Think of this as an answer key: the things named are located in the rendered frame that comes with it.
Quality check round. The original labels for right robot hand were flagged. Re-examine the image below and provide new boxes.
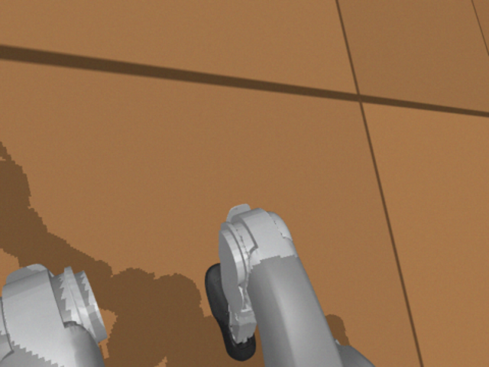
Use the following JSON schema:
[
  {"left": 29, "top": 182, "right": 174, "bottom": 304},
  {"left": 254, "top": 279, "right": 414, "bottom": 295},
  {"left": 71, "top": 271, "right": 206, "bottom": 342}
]
[{"left": 334, "top": 338, "right": 376, "bottom": 367}]

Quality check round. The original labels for right robot foot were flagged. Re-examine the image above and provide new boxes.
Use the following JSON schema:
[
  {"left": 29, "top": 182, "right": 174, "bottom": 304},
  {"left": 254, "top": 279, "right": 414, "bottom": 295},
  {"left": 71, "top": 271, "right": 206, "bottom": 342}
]
[{"left": 205, "top": 263, "right": 256, "bottom": 361}]

